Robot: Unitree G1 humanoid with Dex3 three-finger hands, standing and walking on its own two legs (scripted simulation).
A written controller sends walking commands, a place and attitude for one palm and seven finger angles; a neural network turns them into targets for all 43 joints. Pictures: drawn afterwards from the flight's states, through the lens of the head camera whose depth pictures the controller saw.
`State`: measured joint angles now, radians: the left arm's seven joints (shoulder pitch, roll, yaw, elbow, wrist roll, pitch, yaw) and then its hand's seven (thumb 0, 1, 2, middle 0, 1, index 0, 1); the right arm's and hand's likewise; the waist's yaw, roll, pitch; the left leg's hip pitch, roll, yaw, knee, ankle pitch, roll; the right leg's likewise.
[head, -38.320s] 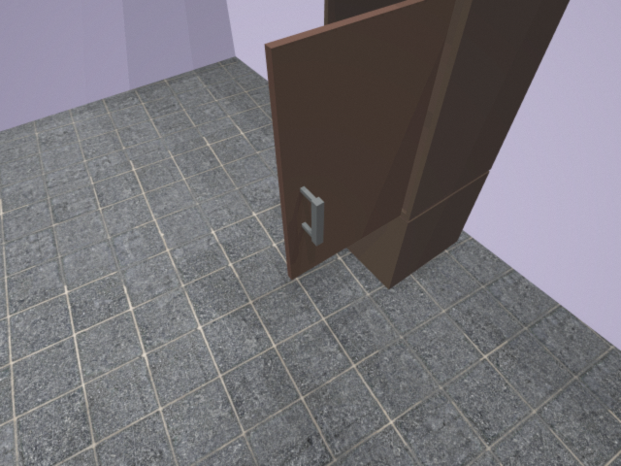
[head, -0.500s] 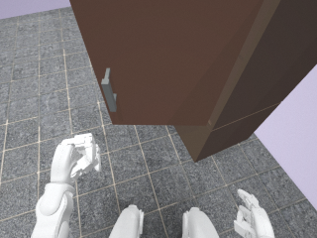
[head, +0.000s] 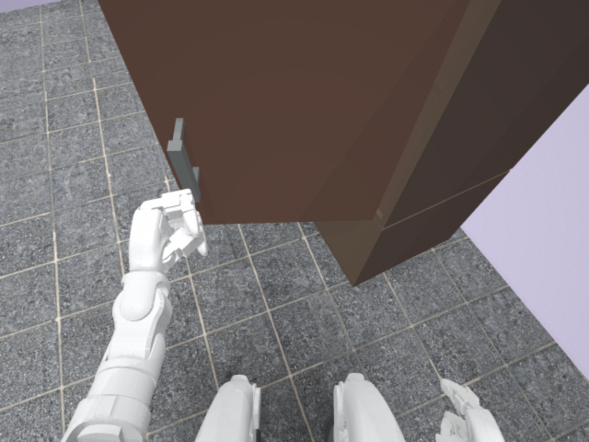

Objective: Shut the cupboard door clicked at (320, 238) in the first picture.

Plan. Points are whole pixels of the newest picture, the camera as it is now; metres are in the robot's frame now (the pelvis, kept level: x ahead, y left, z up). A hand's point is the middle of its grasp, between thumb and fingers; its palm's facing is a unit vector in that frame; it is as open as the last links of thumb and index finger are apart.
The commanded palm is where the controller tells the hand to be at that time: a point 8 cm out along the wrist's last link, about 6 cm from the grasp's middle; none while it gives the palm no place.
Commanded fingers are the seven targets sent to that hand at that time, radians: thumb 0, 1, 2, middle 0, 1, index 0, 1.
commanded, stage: bring the fist close to the handle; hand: left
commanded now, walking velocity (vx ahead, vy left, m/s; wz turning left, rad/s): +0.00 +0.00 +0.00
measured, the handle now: (187, 163) +0.50 +0.18 +0.02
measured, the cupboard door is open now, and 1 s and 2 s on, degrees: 66 63 50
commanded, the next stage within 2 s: push the door shut along its arc in 0.54 s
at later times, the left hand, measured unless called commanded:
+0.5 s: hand (212, 213) +0.41 +0.13 +0.02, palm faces +0.06 -1.00 -0.03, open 3.1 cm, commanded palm +0.39 +0.18 +0.03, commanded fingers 0.00 0.90 0.90 -1.30 -1.50 -1.30 -1.50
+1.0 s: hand (215, 190) +0.45 +0.13 +0.03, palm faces -0.03 -1.00 -0.05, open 3.1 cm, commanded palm +0.44 +0.17 +0.03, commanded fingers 0.00 0.90 0.90 -1.30 -1.50 -1.30 -1.50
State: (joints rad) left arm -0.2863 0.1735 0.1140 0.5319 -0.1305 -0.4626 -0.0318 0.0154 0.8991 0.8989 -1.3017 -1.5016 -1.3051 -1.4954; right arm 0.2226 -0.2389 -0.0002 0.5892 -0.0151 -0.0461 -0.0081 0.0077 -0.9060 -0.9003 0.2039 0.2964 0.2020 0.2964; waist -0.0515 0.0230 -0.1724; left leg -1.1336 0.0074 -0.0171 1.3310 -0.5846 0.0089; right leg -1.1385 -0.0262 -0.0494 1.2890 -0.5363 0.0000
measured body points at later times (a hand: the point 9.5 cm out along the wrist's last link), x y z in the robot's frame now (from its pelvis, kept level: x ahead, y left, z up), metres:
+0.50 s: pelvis +0.00 -0.01 +0.00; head +0.12 -0.01 +0.43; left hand +0.41 +0.18 +0.03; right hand +0.09 -0.27 -0.13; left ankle +0.02 +0.11 -0.61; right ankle +0.04 -0.12 -0.61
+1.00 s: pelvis -0.01 -0.01 -0.01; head +0.13 +0.00 +0.42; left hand +0.45 +0.18 +0.03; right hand +0.09 -0.27 -0.13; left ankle +0.02 +0.11 -0.61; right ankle +0.04 -0.12 -0.61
